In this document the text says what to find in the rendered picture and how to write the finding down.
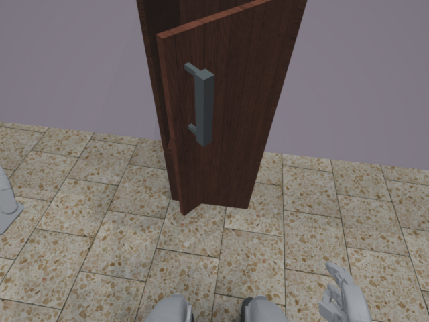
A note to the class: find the handle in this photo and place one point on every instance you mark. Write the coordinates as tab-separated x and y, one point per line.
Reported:
204	84

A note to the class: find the robot left shin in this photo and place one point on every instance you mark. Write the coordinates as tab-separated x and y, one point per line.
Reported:
178	295

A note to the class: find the cupboard door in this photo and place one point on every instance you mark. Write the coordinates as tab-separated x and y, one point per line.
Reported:
244	47

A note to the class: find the robot right hand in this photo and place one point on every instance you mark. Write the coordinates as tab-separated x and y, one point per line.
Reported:
351	303

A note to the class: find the robot right thigh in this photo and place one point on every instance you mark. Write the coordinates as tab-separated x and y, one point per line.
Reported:
264	311

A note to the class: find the robot left hand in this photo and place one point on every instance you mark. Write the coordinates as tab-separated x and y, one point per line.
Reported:
9	208

